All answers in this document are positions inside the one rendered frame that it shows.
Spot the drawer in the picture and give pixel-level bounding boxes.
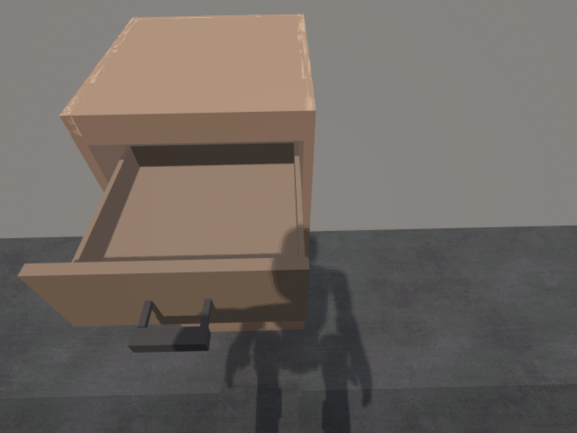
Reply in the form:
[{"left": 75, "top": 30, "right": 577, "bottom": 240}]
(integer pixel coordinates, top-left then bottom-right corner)
[{"left": 18, "top": 141, "right": 309, "bottom": 327}]

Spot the handle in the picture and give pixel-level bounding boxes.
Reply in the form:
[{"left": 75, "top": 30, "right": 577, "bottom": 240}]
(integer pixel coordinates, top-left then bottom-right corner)
[{"left": 128, "top": 299, "right": 212, "bottom": 353}]

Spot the cabinet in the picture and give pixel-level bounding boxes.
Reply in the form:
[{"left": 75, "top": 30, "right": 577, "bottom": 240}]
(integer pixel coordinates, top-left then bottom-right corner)
[{"left": 60, "top": 14, "right": 316, "bottom": 332}]

